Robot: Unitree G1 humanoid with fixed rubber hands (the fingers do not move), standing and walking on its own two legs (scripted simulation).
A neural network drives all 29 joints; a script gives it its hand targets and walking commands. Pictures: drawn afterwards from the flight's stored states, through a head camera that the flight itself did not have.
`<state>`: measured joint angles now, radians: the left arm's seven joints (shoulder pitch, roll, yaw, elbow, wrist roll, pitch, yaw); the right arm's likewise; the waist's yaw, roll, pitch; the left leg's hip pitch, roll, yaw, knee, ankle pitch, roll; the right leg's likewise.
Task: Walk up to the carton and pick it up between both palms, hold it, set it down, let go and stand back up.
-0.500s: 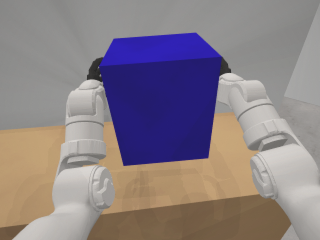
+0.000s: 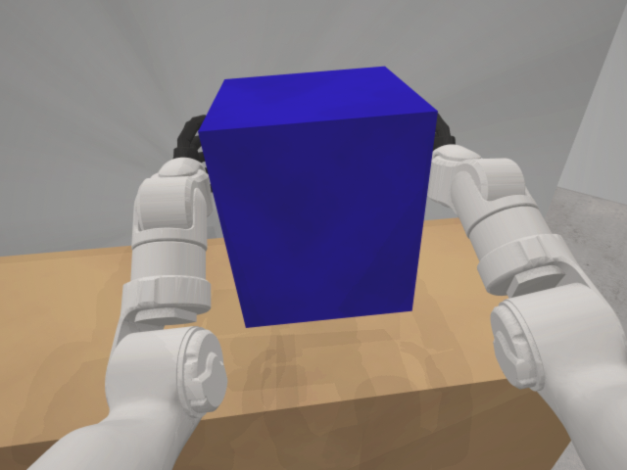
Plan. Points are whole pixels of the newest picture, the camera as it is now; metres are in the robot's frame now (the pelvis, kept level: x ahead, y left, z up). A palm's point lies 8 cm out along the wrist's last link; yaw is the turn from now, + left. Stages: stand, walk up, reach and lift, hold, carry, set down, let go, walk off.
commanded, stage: hold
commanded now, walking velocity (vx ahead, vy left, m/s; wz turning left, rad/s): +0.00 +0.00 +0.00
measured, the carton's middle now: (317, 193) +0.38 +0.00 +0.25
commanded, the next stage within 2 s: none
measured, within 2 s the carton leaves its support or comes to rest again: neither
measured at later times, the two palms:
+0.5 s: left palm (193, 174) +0.38 +0.14 +0.29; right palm (442, 160) +0.37 -0.16 +0.30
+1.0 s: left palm (187, 175) +0.37 +0.15 +0.29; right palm (437, 161) +0.37 -0.15 +0.30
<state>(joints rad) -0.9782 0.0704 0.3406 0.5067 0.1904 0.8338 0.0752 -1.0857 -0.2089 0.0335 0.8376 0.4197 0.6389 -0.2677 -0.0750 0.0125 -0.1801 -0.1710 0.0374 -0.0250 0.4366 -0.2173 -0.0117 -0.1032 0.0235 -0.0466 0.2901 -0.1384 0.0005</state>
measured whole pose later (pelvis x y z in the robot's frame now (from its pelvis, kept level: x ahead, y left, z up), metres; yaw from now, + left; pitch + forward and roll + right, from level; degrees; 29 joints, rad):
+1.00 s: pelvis +0.00 +0.00 +0.00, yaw +1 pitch -3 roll -2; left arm -0.97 0.08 0.33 0.48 0.19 0.84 0.07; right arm -1.08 -0.19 0.01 0.82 0.41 0.64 -0.27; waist -0.09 0.00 -0.19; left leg -0.17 0.04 -0.04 0.44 -0.22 -0.02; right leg -0.09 0.03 -0.06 0.28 -0.14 0.00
